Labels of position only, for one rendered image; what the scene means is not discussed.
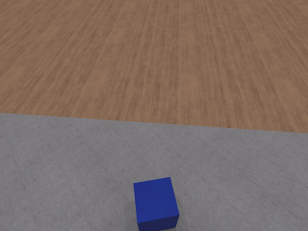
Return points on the carton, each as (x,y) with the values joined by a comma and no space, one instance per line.
(156,206)

